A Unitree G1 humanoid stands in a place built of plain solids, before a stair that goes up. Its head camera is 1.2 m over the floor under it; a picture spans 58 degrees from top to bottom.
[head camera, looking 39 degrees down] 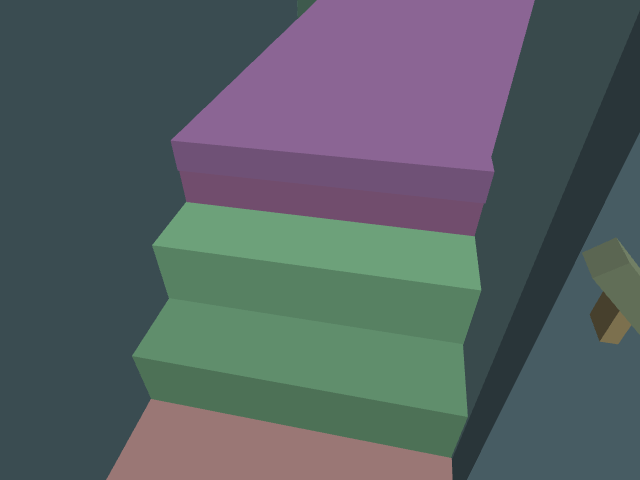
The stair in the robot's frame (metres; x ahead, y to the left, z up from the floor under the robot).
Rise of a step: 0.21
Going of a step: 0.22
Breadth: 0.89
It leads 10 degrees to the right of straight ahead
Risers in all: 3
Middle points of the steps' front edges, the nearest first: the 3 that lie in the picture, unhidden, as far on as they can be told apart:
0.63 0.08 0.22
0.85 0.03 0.43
1.06 0.00 0.64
